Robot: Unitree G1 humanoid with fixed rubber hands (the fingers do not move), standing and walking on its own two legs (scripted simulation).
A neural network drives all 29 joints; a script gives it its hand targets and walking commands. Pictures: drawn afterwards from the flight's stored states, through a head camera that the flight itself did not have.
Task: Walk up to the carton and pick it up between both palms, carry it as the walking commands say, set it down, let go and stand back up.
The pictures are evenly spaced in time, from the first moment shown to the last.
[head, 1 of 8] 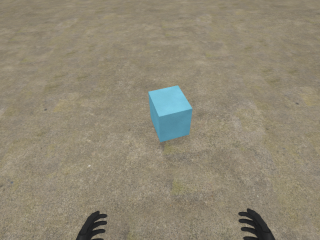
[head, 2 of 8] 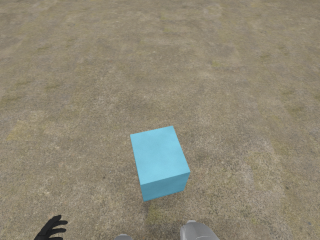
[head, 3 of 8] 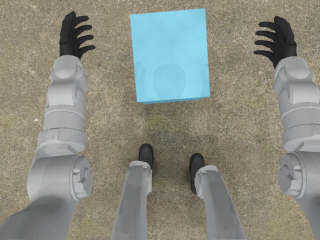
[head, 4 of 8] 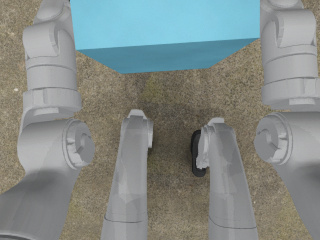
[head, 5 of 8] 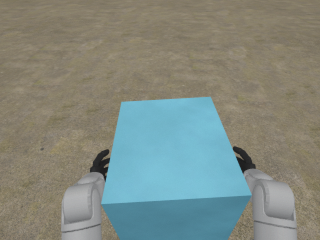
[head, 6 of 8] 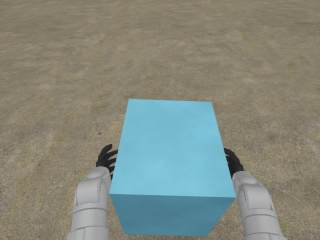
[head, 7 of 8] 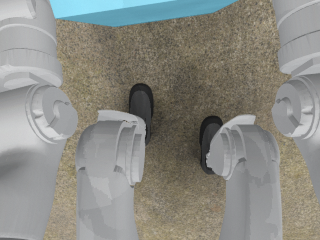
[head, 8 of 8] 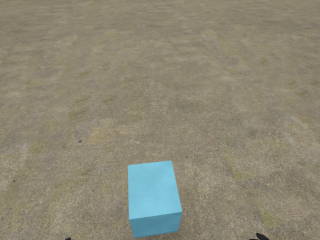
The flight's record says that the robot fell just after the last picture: no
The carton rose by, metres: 0.65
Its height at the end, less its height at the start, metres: +0.00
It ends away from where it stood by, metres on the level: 0.76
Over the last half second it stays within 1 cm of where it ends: yes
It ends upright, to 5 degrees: yes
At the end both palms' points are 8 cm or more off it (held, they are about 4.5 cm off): yes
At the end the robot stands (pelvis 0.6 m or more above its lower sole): yes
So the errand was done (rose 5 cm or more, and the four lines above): yes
